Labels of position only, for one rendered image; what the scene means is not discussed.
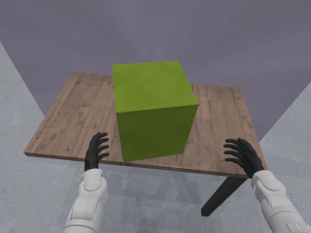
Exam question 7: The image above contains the carton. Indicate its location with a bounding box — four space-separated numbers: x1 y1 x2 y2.
112 60 199 162

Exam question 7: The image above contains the robot right hand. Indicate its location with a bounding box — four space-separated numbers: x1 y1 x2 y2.
224 138 264 178

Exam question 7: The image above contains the robot left hand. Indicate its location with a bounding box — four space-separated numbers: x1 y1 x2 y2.
85 132 109 171

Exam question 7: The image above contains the table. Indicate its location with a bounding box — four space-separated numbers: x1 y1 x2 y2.
23 71 268 216

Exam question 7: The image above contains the right robot forearm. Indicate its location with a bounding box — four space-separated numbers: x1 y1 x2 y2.
251 170 311 233

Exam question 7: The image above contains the left robot forearm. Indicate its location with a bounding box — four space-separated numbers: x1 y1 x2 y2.
62 168 109 233

